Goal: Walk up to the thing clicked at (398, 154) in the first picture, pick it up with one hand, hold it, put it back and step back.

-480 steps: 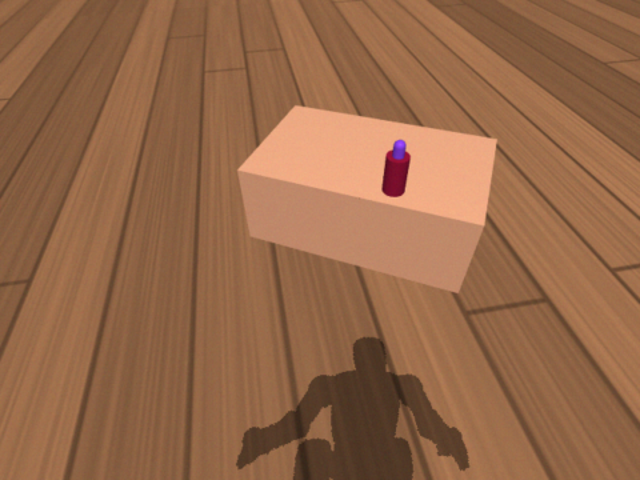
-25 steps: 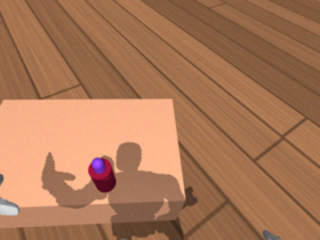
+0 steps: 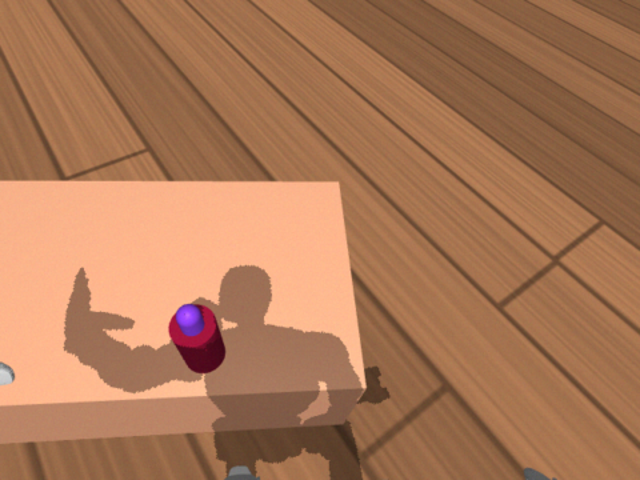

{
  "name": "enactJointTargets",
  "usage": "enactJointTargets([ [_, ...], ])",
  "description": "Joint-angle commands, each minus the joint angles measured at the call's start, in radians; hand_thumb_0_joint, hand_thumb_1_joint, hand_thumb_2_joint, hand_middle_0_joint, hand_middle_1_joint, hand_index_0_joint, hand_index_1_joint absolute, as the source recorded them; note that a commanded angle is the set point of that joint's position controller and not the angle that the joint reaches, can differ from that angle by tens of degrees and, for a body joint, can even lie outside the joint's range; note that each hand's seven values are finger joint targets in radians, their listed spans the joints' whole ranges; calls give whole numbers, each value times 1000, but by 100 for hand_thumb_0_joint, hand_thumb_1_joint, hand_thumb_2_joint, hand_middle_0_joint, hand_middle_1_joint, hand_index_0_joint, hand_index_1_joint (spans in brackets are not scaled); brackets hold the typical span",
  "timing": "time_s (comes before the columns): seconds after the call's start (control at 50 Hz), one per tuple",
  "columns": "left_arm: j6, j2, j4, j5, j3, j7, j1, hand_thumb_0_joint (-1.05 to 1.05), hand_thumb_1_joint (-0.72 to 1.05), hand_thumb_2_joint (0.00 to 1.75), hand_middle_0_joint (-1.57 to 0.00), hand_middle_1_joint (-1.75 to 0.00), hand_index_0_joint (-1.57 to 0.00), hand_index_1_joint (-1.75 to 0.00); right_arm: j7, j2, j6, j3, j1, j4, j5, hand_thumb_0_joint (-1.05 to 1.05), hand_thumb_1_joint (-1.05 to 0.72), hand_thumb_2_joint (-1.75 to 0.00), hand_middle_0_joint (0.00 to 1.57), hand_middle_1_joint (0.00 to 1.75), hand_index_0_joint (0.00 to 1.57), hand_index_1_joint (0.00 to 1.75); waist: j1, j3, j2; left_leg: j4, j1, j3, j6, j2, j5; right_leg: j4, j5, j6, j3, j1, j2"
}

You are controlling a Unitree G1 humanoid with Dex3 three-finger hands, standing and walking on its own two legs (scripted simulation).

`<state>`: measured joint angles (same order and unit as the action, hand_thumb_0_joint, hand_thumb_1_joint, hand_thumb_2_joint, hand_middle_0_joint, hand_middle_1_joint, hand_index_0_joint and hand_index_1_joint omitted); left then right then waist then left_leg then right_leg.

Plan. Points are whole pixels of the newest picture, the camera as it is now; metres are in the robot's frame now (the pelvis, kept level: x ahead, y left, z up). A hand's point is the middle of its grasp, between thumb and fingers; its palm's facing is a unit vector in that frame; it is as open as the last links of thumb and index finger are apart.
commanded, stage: go down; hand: left
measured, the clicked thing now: (196, 334) +0.43 +0.21 -0.25
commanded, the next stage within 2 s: none
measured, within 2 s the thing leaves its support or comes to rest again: neither
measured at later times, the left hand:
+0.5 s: hand out of the picture +0.34 +0.39 +0.02, palm faces +0.20 -0.97 -0.12, open 17.4 cm
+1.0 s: hand out of the picture +0.34 +0.40 +0.02, palm faces +0.20 -0.97 -0.09, open 17.6 cm
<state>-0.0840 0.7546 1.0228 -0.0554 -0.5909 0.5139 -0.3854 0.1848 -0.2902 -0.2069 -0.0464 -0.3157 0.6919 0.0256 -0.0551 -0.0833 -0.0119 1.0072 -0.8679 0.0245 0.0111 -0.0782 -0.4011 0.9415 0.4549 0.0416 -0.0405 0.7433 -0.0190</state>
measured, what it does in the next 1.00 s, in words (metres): stands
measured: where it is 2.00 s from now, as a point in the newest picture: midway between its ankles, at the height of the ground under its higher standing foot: outside the picture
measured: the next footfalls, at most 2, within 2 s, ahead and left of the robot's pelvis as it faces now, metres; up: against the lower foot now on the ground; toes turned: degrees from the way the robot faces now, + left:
none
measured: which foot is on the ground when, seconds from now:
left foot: down 0.00-1.00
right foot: down 0.00-1.00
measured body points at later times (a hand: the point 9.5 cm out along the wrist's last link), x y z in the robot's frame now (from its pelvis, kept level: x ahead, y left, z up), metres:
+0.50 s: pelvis +0.00 +0.00 +0.00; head +0.10 +0.04 +0.44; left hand +0.33 +0.44 +0.03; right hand +0.10 -0.28 -0.09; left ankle +0.05 +0.12 -0.68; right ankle +0.00 -0.15 -0.68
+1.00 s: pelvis +0.00 +0.00 -0.01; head +0.11 +0.05 +0.43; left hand +0.32 +0.45 +0.03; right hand +0.10 -0.28 -0.09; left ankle +0.05 +0.12 -0.68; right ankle +0.00 -0.15 -0.68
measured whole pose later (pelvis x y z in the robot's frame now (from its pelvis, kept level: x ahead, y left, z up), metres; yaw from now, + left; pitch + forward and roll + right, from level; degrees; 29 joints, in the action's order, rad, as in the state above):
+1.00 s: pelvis +0.00 +0.00 -0.01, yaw +0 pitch +17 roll -4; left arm -0.15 0.79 1.05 -0.09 -0.65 0.58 -0.43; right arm 0.18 -0.29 -0.17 -0.06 -0.30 0.69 0.03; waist -0.06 -0.08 -0.02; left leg 1.06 -0.94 0.04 0.01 -0.08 -0.42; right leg 0.97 0.47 0.05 -0.05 0.80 -0.02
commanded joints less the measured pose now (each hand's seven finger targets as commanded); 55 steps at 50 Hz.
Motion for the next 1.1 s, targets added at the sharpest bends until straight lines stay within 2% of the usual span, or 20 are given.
enactJointTargets([
  [0.0, -63, 406, -181, -26, -74, 6, -240, 0, -47, 3, -6, -1, -4, -2, 24, -192, -28, 76, -62, -82, -5, 0, -91, -90, 20, 30, 20, 30, 19, -323, 188, -146, 357, 8, -16, 36, 207, -126, -183, -56, -14, -13, 42],
  [0.08, -67, 406, -159, -24, -75, 11, -233, 0, -47, 4, -6, -1, -4, -3, 24, -193, -23, 75, -60, -90, -5, 0, -91, -91, 20, 30, 20, 30, 22, -315, 177, -146, 347, 7, -17, 37, 205, -126, -181, -57, -14, -12, 40],
  [0.2, -76, 446, -162, -26, -98, 21, -252, 0, -50, 4, -7, -2, -4, -3, 24, -191, -14, 69, -65, -88, -1, 0, -92, -91, 20, 30, 20, 30, 22, -348, 174, -116, 333, -3, -25, 42, 260, -125, -233, -52, -5, -38, 35],
  [0.22, -74, 423, -150, -29, -84, 23, -253, 0, -52, 3, -7, -2, -5, -3, 24, -194, -14, 71, -61, -92, -4, 0, -92, -91, 20, 30, 20, 30, 13, -329, 171, -126, 342, -1, -23, 40, 237, -128, -213, -53, -5, -25, 37],
  [0.28, -79, 438, -160, -33, -90, 26, -280, 0, -53, 3, -7, -2, -5, -3, 27, -193, -12, 69, -55, -91, -4, 0, -92, -91, 20, 30, 20, 30, 8, -327, 168, -129, 319, 0, -23, 42, 184, -131, -177, -53, -4, -19, 37],
  [0.34, -82, 445, -165, -34, -94, 33, -283, 0, -55, 2, -7, -2, -5, -3, 25, -196, -12, 70, -61, -92, -2, 0, -92, -91, 20, 30, 20, 30, 13, -356, 200, -125, 355, 10, -20, 36, 230, -114, -202, -56, -13, -4, 39],
  [0.4, -82, 458, -169, -33, -95, 34, -293, 0, -52, 4, -7, -3, -5, -4, 25, -196, -7, 66, -59, -98, -3, 0, -91, -91, 20, 30, 20, 30, 15, -343, 197, -127, 336, 7, -20, 40, 209, -117, -189, -57, -10, -10, 37],
  [0.44, -82, 440, -157, -37, -89, 39, -298, 0, -56, 2, -7, -2, -5, -4, 23, -200, -6, 69, -64, -94, -1, 0, -91, -91, 20, 30, 20, 30, 5, -359, 205, -125, 364, 17, -17, 32, 233, -106, -198, -57, -20, 7, 43],
  [0.5, -84, 461, -143, -37, -106, 42, -283, 0, -56, 3, -7, -3, -5, -4, 24, -202, -4, 67, -64, -93, 0, 0, -91, -90, 20, 30, 20, 30, 14, -348, 202, -117, 354, 18, -17, 33, 257, -102, -213, -57, -23, 8, 44],
  [0.6, -92, 476, -156, -42, -114, 48, -305, 0, -57, 3, -7, -3, -5, -4, 22, -199, -2, 63, -59, -98, -1, 0, -91, -91, 20, 30, 20, 30, 16, -347, 211, -114, 336, 17, -17, 34, 231, -98, -197, -57, -18, 9, 43],
  [0.64, -93, 476, -141, -42, -112, 53, -307, 0, -56, 3, -7, -3, -5, -4, 23, -198, 0, 60, -57, -101, 2, 0, -91, -91, 20, 30, 20, 30, 13, -348, 204, -105, 327, 15, -19, 35, 235, -99, -200, -56, -17, 16, 43],
  [0.66, -94, 452, -131, -47, -102, 56, -307, 0, -58, 3, -7, -3, -5, -4, 21, -201, 0, 61, -62, -102, 2, 0, -92, -91, 20, 30, 20, 30, 2, -355, 193, -100, 335, 19, -20, 32, 253, -94, -211, -56, -20, 19, 43],
  [0.72, -101, 472, -139, -49, -124, 59, -273, 0, -59, 3, -7, -3, -5, -4, 19, -202, 2, 61, -63, -100, 2, 0, -92, -91, 20, 30, 20, 30, 22, -373, 197, -94, 341, 16, -20, 35, 284, -90, -230, -57, -18, 13, 39],
  [0.78, -107, 443, -155, -57, -107, 66, -296, 0, -59, 3, -7, -3, -5, -5, 16, -203, 1, 64, -60, -100, 2, 0, -92, -91, 20, 30, 20, 30, 10, -369, 197, -97, 348, 22, -19, 31, 262, -87, -211, -56, -22, 33, 41],
  [0.82, -112, 463, -171, -60, -124, 64, -290, 0, -61, 1, -8, -3, -6, -5, 16, -203, 0, 66, -59, -93, 2, 0, -92, -91, 20, 30, 20, 30, 22, -362, 211, -101, 328, 21, -17, 34, 225, -89, -188, -56, -19, 24, 39],
  [0.9, -120, 456, -188, -65, -125, 64, -292, 0, -59, 2, -7, -3, -6, -4, 19, -205, 4, 70, -63, -84, 2, 0, -92, -91, 20, 30, 20, 30, 18, -374, 223, -101, 359, 25, -15, 31, 240, -83, -189, -57, -22, 40, 41],
  [0.92, -119, 433, -169, -68, -120, 63, -272, 0, -59, 2, -7, -3, -5, -5, 18, -202, 3, 68, -68, -77, 4, 0, -93, -91, 20, 30, 20, 30, 16, -379, 204, -96, 359, 25, -17, 31, 268, -82, -210, -56, -24, 35, 39],
  [0.96, -127, 459, -180, -68, -136, 60, -281, 0, -59, 2, -7, -3, -6, -5, 19, -202, 2, 68, -57, -79, 2, 0, -93, -91, 20, 30, 20, 30, 20, -354, 198, -97, 323, 22, -18, 35, 222, -86, -185, -56, -19, 30, 38],
  [1.06, -140, 433, -156, -75, -128, 70, -273, 0, -59, 1, -7, -3, -6, -4, 21, -204, 1, 71, -55, -68, 4, 0, -92, -91, 20, 30, 20, 30, 14, -332, 209, -108, 314, 33, -14, 28, 165, -70, -143, -57, -25, 71, 46],
  [1.08, -146, 438, -170, -77, -129, 71, -287, 0, -59, 1, -7, -3, -6, -4, 20, -203, 2, 71, -56, -63, 6, 0, -92, -91, 20, 30, 20, 30, 15, -349, 220, -99, 318, 35, -13, 28, 183, -63, -150, -58, -25, 76, 43],
])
